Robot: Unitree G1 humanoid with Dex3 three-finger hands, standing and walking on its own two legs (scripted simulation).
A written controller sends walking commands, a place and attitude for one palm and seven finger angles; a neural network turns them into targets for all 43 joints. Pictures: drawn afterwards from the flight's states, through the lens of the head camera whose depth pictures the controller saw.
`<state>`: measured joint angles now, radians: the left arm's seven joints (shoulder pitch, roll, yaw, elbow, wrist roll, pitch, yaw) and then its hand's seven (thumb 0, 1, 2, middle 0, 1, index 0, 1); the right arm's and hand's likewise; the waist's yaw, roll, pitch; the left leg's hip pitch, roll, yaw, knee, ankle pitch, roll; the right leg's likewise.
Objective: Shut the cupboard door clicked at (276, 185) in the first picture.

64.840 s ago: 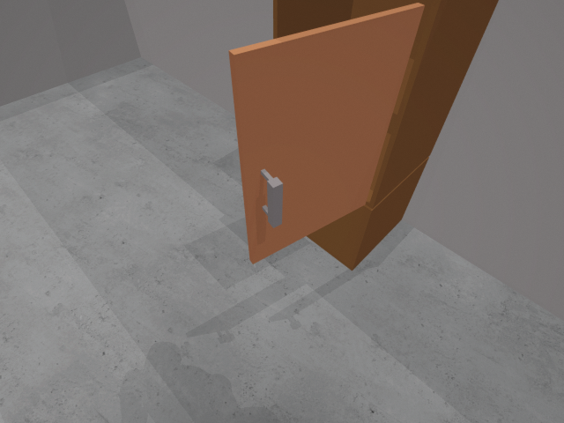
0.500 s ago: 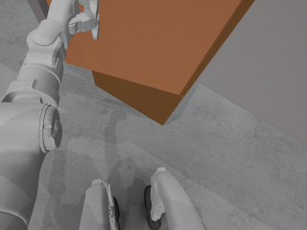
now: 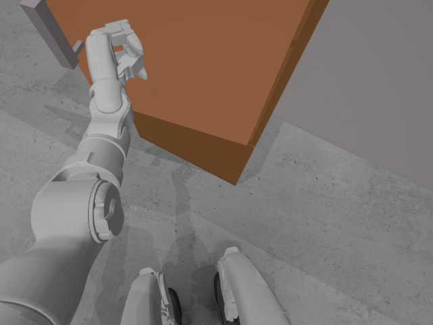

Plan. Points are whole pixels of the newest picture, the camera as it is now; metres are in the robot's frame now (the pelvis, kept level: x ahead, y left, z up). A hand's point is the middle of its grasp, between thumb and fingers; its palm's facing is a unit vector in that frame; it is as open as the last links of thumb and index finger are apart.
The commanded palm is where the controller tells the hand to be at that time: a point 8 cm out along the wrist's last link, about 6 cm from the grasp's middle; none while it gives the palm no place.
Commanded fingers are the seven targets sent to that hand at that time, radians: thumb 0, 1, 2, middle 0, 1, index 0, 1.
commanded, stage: pull the fist back off the door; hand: left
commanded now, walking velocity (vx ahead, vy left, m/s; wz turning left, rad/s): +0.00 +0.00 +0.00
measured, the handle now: (59, 28) +0.65 +0.16 +0.06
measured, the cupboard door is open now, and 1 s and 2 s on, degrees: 10 10 10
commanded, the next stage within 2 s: draw the hand back to the body in 0.48 s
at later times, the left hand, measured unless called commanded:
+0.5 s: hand (135, 105) +0.47 +0.05 +0.07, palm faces +0.01 -1.00 -0.04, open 3.1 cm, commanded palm +0.45 +0.11 +0.07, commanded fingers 0.00 0.90 0.90 -1.30 -1.50 -1.30 -1.50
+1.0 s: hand (58, 137) +0.39 +0.12 +0.15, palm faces +0.06 -1.00 -0.01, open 3.1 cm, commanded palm +0.35 +0.17 +0.15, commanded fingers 0.00 0.90 0.90 -1.27 -1.47 -1.27 -1.47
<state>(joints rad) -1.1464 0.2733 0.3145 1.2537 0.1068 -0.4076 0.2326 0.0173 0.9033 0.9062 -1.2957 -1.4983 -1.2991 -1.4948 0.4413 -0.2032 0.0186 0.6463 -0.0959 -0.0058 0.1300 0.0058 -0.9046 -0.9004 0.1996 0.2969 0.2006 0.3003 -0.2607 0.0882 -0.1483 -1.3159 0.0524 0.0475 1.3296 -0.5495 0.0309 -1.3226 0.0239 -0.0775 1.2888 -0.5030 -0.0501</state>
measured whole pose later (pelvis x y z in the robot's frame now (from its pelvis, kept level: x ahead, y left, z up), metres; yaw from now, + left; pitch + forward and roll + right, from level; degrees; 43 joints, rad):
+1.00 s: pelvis +0.02 +0.00 +0.08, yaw +2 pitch +12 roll +0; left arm -0.30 0.12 0.04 0.56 -0.13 -0.39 0.06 0.02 0.90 0.90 -1.30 -1.50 -1.30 -1.50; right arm 0.36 -0.24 0.00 0.58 0.03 0.05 0.01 0.01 -0.90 -0.90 0.20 0.30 0.20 0.30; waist -0.06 0.04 -0.12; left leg -0.71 0.01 0.05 0.93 -0.43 0.03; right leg -0.72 0.01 -0.06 0.91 -0.41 -0.04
